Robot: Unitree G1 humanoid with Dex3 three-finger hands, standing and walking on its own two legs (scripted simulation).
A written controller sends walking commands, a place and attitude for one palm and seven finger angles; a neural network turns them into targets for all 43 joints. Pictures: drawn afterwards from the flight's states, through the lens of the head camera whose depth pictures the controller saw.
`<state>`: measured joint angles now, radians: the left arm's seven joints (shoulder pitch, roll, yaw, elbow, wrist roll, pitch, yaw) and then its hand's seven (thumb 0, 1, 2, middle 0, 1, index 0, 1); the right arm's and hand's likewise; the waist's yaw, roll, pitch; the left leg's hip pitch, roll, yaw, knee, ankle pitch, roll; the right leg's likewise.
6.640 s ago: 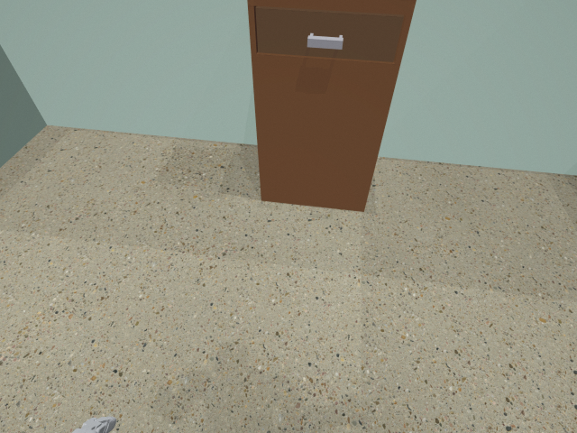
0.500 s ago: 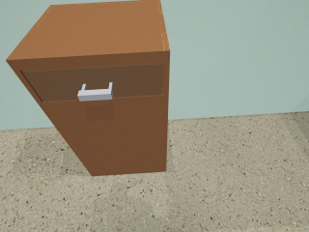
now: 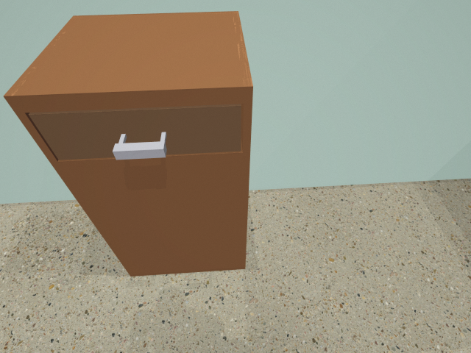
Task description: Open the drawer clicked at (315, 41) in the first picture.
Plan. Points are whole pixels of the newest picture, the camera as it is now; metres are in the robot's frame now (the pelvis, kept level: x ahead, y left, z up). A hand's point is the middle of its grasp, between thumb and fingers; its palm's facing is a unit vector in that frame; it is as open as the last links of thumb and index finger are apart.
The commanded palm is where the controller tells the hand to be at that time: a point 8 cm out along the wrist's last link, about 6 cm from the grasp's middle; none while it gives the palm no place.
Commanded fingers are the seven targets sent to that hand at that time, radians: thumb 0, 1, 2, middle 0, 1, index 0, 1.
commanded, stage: raise the hand with hooked fingers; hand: left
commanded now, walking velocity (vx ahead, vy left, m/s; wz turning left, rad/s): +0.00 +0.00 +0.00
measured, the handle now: (142, 143) +0.54 +0.25 +0.04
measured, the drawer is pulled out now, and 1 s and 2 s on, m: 0.00 0.00 0.00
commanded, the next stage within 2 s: move the hooked fingers above the handle in 1.90 s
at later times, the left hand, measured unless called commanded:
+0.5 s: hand out of the picture +0.13 +0.23 -0.05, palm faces +0.03 -0.10 -0.99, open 9.0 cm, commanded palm +0.14 +0.23 +0.02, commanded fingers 0.00 0.29 0.64 -0.24 -0.69 -0.24 -0.69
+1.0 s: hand (81, 278) +0.22 +0.25 +0.05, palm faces +0.10 -0.08 -0.99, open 12.0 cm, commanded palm +0.19 +0.25 +0.12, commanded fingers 0.00 -0.29 0.39 -0.28 -1.07 -0.28 -1.07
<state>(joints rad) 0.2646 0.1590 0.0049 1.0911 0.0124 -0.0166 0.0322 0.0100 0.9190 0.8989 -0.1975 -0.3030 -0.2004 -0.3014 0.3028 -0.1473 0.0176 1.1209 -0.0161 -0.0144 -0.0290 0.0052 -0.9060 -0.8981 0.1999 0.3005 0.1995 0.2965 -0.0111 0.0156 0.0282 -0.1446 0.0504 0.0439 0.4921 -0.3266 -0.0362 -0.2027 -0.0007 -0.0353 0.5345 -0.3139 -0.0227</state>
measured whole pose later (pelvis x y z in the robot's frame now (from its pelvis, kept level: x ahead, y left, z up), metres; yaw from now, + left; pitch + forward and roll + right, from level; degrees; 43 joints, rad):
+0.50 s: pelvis -0.05 +0.00 -0.03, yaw +1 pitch +7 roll +2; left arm 0.37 0.30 -0.14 0.04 1.12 0.05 0.47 0.00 0.50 0.73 -0.24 -0.55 -0.25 -0.55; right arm 0.02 -0.25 -0.04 0.52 -0.07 0.02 0.02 0.01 -0.90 -0.90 0.20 0.30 0.20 0.30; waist 0.11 -0.01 -0.08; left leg -0.54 0.03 0.03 0.81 -0.39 -0.03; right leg -0.60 -0.03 -0.03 0.86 -0.38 -0.03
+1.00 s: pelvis -0.04 +0.02 -0.01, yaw +0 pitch +1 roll +1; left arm 0.14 0.38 -0.09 -0.03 1.00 0.09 0.26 0.00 -0.07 0.48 -0.29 -0.93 -0.29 -0.93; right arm 0.16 -0.25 -0.02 0.67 -0.03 0.05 -0.02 0.02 -0.90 -0.90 0.20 0.30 0.20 0.30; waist 0.08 0.07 0.00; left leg -0.28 0.01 0.05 0.56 -0.30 0.00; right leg -0.34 -0.04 -0.02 0.60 -0.28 0.00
